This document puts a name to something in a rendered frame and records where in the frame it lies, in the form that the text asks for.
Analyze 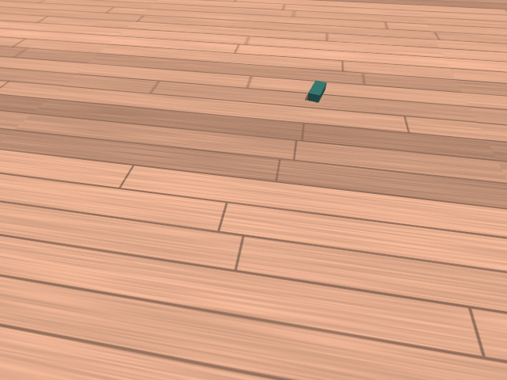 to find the carton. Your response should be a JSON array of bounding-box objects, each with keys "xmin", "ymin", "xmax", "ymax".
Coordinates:
[{"xmin": 307, "ymin": 81, "xmax": 326, "ymax": 102}]

